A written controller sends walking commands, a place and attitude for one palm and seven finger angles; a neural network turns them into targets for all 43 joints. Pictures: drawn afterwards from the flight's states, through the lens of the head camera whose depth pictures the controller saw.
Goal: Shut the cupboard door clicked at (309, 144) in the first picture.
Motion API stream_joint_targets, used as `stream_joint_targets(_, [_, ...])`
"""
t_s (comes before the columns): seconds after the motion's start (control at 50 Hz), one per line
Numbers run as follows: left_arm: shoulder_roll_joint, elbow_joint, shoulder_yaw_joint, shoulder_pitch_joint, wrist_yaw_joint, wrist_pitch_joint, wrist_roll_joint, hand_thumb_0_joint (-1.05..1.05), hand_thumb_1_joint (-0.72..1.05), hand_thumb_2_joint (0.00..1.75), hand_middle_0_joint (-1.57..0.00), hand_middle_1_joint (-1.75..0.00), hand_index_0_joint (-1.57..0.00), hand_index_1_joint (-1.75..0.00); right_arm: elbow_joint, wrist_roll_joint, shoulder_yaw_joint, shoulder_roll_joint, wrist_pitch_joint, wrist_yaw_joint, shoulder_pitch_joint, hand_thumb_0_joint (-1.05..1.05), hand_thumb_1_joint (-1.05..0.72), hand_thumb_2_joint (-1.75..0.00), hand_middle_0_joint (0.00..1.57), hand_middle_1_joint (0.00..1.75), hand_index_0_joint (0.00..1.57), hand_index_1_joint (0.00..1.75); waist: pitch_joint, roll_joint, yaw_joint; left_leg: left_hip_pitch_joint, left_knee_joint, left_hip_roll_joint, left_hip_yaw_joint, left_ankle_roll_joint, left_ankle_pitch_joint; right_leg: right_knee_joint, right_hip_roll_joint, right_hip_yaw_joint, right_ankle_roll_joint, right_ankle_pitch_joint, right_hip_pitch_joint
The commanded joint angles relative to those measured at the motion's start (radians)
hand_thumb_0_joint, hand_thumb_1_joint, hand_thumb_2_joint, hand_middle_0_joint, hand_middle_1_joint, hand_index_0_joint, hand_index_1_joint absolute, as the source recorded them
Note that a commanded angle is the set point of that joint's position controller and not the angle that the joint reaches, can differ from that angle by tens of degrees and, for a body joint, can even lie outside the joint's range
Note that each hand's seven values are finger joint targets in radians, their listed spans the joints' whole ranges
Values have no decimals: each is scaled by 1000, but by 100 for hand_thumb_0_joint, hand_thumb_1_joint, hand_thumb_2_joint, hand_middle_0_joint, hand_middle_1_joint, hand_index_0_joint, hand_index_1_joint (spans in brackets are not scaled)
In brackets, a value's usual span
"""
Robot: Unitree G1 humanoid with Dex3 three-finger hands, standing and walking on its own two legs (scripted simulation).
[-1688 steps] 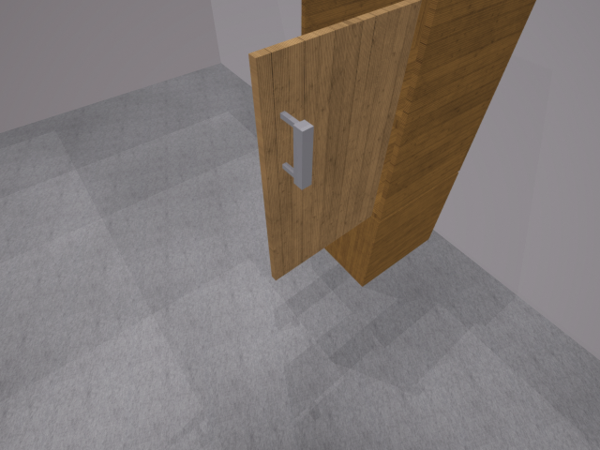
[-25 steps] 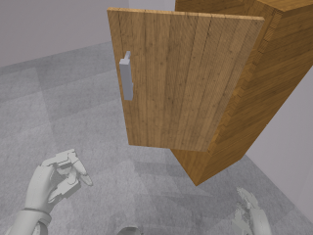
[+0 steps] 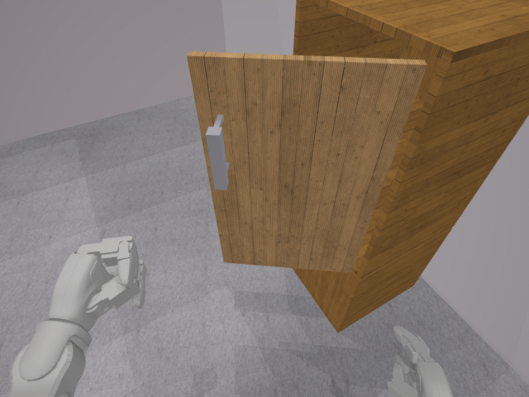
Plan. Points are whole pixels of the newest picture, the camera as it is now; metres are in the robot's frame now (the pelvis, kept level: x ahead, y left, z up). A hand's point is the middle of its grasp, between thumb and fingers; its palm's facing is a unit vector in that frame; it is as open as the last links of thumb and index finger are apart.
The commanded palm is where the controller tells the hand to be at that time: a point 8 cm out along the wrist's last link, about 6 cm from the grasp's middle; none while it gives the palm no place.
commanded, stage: raise the hand and make a fist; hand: left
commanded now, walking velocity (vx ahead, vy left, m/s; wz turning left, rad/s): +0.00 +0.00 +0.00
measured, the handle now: (220, 152) +0.50 +0.13 +0.11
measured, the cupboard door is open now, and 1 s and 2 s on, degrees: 55 55 55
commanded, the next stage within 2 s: bring the fist close to the handle in 0.30 s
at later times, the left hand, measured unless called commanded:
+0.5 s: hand (153, 286) +0.23 +0.17 +0.11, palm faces -0.01 -1.00 -0.06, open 3.1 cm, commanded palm +0.22 +0.21 +0.11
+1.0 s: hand (198, 226) +0.33 +0.13 +0.11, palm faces -0.03 -1.00 -0.04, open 3.1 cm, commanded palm +0.31 +0.18 +0.11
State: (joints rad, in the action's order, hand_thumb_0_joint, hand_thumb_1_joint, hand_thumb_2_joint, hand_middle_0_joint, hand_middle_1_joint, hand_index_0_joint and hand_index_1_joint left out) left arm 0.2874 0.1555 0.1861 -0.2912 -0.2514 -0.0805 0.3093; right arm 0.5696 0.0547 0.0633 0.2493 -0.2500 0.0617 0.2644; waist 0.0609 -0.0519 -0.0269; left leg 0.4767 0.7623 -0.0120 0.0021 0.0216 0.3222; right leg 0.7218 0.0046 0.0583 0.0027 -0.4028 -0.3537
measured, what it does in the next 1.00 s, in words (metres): stands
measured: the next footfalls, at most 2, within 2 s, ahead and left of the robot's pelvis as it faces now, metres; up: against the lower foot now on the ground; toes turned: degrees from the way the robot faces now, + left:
none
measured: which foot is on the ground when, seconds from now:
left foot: down 0.00-1.00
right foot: down 0.00-1.00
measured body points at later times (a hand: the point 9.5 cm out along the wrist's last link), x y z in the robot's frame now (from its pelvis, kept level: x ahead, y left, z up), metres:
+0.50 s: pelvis +0.00 -0.02 +0.00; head -0.01 -0.04 +0.45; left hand +0.22 +0.22 +0.11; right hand +0.18 -0.24 -0.07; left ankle +0.05 +0.10 -0.71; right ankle -0.02 -0.12 -0.71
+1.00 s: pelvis +0.01 -0.02 +0.00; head +0.01 -0.04 +0.45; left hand +0.32 +0.19 +0.11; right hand +0.16 -0.26 -0.08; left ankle +0.05 +0.10 -0.71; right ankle -0.02 -0.12 -0.71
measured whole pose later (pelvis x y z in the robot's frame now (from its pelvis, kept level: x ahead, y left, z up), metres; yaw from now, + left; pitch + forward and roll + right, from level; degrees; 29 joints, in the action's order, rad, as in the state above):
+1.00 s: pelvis +0.01 -0.02 +0.00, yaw -1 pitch +3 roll +0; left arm 0.23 -0.19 0.11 0.09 -0.13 -0.11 0.22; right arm 0.62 0.05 0.03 0.26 -0.20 0.04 0.25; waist 0.04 -0.04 0.00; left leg 0.44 0.70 -0.02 0.02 0.00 0.30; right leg 0.71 0.00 0.04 -0.02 -0.40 -0.36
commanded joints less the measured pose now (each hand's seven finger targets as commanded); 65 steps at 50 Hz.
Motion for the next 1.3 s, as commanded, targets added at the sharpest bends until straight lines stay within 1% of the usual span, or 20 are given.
stream_joint_targets(0.0, [111, 200, 74, 104, -3, -59, 20, 0, 90, 90, -130, -150, -130, -150, -164, 7, -55, 114, -67, 7, -114, 0, -90, -90, 20, 30, 20, 30, 108, 13, -5, -153, -153, 10, -38, 5, -91, -132, -24, 1, -16, 165, -42])
stream_joint_targets(0.02, [137, 191, 96, 97, 3, -61, 17, 0, 90, 90, -130, -150, -130, -150, -160, 3, -58, 118, -67, 8, -111, 0, -90, -90, 20, 30, 20, 30, 102, 44, -6, -145, -146, 9, -37, 8, -97, -139, -22, -9, -14, 170, -33])
stream_joint_targets(0.04, [112, 196, 75, 101, 4, -67, 15, 0, 90, 90, -130, -150, -130, -150, -162, 4, -57, 113, -67, 7, -113, 0, -90, -90, 20, 30, 20, 30, 104, 26, -2, -146, -145, 12, -29, 8, -99, -141, -19, -11, -12, 171, -34])
stream_joint_targets(0.12, [147, 204, 102, 122, 15, -95, 10, 0, 90, 90, -130, -150, -130, -150, -153, 0, -58, 118, -71, 6, -110, 0, -90, -90, 20, 30, 20, 30, 91, 21, -2, -143, -143, 11, -32, 7, -94, -141, -20, -17, -14, 160, -37])
stream_joint_targets(0.2, [122, 217, 81, 121, 14, -116, 7, 0, 90, 90, -130, -150, -130, -150, -153, 4, -63, 112, -75, 4, -111, 0, -90, -90, 20, 30, 20, 30, 125, -10, 5, -167, -137, 14, -20, 8, -103, -140, -17, -19, -11, 173, -40])
stream_joint_targets(0.24, [115, 201, 69, 115, 13, -112, 3, 0, 90, 90, -130, -150, -130, -150, -149, 5, -61, 110, -73, 3, -109, 0, -90, -90, 20, 30, 20, 30, 99, -12, 7, -159, -139, 14, -21, 9, -104, -142, -17, -21, -12, 177, -38])
stream_joint_targets(0.28, [117, 193, 74, 115, 8, -112, 9, 0, 90, 90, -130, -150, -130, -150, -149, 5, -64, 114, -74, 4, -109, 0, -90, -90, 20, 30, 20, 30, 102, 25, 9, -156, -133, 15, -18, 9, -106, -145, -17, -23, -7, 184, -41])
stream_joint_targets(0.38, [114, 185, 74, 127, -1, -110, 15, 0, 90, 90, -130, -150, -130, -150, -150, 6, -63, 113, -73, 6, -114, 0, -90, -90, 20, 30, 20, 30, 101, 25, 8, -153, -132, 17, -16, 10, -95, -154, -13, -32, -5, 165, -41])
stream_joint_targets(0.48, [94, 155, 24, 276, 16, -120, -3, 0, 90, 90, -130, -150, -130, -150, -128, 6, -62, 115, -78, 11, -110, 0, -90, -90, 20, 30, 20, 30, 86, 24, 31, -161, -129, 16, -24, 13, -68, -157, -13, -35, -4, 129, -74])
stream_joint_targets(0.54, [96, 88, 12, 358, 28, -112, -16, 0, 90, 90, -130, -150, -130, -150, -114, 6, -61, 116, -74, 15, -108, 0, -90, -90, 20, 30, 20, 30, 78, 67, 38, -150, -130, 17, -23, 15, -49, -174, -6, -52, 0, 96, -78])
stream_joint_targets(0.64, [101, 30, 25, 412, 49, -95, -33, 0, 90, 90, -130, -150, -130, -150, -116, 5, -60, 110, -57, 5, -115, 0, -90, -90, 20, 30, 20, 30, 154, 42, 15, -174, -136, 19, -11, 12, -116, -153, -1, -48, -5, 191, -23])
stream_joint_targets(0.8, [77, -73, 9, 546, 87, -83, -51, 0, 90, 90, -130, -150, -130, -150, -111, 6, -65, 112, -26, -8, -114, 0, -90, -90, 20, 30, 20, 30, 160, 61, 19, -190, -142, 18, 3, 10, -140, -153, -5, -43, -3, 240, -26])
stream_joint_targets(0.82, [106, -91, 32, 557, 96, -85, -55, 0, 90, 90, -130, -150, -130, -150, -106, 3, -68, 117, -20, -8, -109, 0, -90, -90, 20, 30, 20, 30, 158, 87, 20, -184, -137, 16, 1, 12, -152, -155, -4, -52, 0, 256, -17])
stream_joint_targets(0.92, [90, -124, 8, 654, 118, -97, -75, 0, 90, 90, -130, -150, -130, -150, -96, 0, -73, 119, 0, -12, -98, 0, -90, -90, 20, 30, 20, 30, 193, 65, 27, -209, -136, 13, 3, 9, -184, -137, -8, -42, -5, 293, -16])
stream_joint_targets(1.0, [34, -139, -45, 719, 139, -106, -88, 0, 90, 90, -130, -150, -130, -150, -91, 2, -76, 114, 13, -19, -94, 0, -90, -90, 20, 30, 20, 30, 210, 31, 38, -238, -135, 10, 5, 5, -206, -126, -12, -31, -8, 319, -33])
stream_joint_targets(1.06, [45, -216, -39, 791, 163, -95, -100, 0, 90, 90, -130, -150, -130, -150, -76, 0, -76, 120, 35, -19, -82, 0, -90, -90, 20, 30, 20, 30, 189, 85, 52, -216, -138, 8, 1, 7, -182, -135, -13, -34, -4, 298, -45])
stream_joint_targets(1.12, [93, -254, 2, 849, 183, -99, -114, 0, 90, 90, -130, -150, -130, -150, -69, -5, -81, 125, 56, -18, -77, 0, -90, -90, 20, 30, 20, 30, 231, 72, 43, -225, -129, 9, 6, 9, -205, -130, -11, -43, -6, 321, -24])
stream_joint_targets(1.16, [41, -265, -41, 902, 186, -105, -118, 0, 90, 90, -130, -150, -130, -150, -71, -3, -79, 115, 67, -23, -78, 0, -90, -90, 20, 30, 20, 30, 255, 27, 47, -248, -128, 8, 7, 4, -239, -116, -12, -36, -12, 356, -26])
stream_joint_targets(1.22, [34, -331, -46, 956, 203, -114, -124, 0, 90, 90, -130, -150, -130, -150, -57, -6, -84, 119, 80, -25, -59, 0, -90, -90, 20, 30, 20, 30, 262, 67, 58, -248, -121, 3, 2, 3, -238, -116, -19, -32, -10, 348, -40])
stream_joint_targets(1.28, [-17, -375, -81, 1011, 215, -124, -128, 0, 90, 90, -130, -150, -130, -150, -52, -6, -88, 117, 88, -33, -47, 0, -90, -90, 20, 30, 20, 30, 272, 56, 64, -256, -120, 2, 1, 0, -246, -108, -21, -26, -12, 356, -56])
